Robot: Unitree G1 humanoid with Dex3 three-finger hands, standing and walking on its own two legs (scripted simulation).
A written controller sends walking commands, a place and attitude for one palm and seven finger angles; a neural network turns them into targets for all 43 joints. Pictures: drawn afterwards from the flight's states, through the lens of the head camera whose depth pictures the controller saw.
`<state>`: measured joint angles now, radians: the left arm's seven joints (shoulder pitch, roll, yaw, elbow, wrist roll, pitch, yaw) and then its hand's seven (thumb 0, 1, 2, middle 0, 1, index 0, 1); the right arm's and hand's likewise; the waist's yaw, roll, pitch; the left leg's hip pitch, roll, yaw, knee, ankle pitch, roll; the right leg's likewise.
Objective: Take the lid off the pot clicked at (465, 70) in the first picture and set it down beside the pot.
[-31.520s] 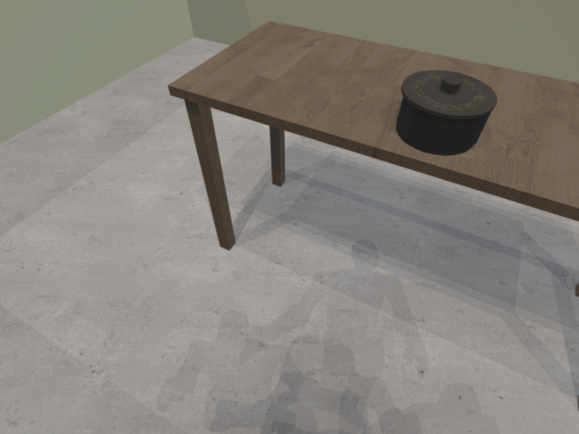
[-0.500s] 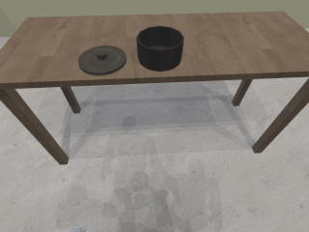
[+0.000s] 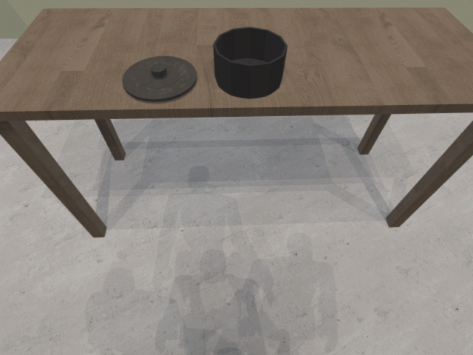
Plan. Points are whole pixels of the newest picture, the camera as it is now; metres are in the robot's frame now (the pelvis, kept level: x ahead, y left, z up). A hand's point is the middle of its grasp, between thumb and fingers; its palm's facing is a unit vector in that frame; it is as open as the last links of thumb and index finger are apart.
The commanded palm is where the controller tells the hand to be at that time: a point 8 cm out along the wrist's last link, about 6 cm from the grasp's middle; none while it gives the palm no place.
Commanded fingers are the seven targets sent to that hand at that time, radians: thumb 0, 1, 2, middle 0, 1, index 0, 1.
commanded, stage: let the arm hang, fingers relaxed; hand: left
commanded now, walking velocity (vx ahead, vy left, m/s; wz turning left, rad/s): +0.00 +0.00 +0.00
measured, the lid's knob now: (158, 70) +0.77 +0.24 +0.03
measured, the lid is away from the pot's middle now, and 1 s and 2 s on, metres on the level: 0.24 0.24 0.24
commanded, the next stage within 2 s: look to check the result in 0.72 s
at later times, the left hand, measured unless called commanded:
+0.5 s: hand out of the picture +0.03 +0.18 -0.17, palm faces +0.00 -0.98 -0.21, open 7.3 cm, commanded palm none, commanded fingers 0.00 0.90 0.90 -0.20 -0.30 -0.20 -0.30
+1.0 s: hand out of the picture +0.01 +0.18 -0.17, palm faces +0.01 -0.98 -0.21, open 7.3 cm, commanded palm none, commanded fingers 0.00 0.90 0.90 -0.20 -0.30 -0.20 -0.30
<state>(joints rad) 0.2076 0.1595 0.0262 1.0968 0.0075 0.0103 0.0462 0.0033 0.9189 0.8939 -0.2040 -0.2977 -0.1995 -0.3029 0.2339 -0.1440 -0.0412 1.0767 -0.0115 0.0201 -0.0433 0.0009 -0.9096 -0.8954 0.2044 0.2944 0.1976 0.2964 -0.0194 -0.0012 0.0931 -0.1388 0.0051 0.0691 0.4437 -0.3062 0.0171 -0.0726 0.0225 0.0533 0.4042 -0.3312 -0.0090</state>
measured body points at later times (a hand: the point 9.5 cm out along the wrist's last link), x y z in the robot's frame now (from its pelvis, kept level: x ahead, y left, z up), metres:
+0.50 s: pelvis -0.02 +0.00 +0.00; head +0.02 +0.00 +0.45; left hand +0.03 +0.23 -0.16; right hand -0.01 -0.23 -0.16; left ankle -0.04 +0.10 -0.74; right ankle -0.07 -0.12 -0.74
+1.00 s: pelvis -0.03 +0.00 +0.00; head +0.01 +0.00 +0.45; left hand +0.01 +0.23 -0.16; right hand -0.02 -0.23 -0.16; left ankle -0.04 +0.10 -0.74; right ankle -0.07 -0.12 -0.74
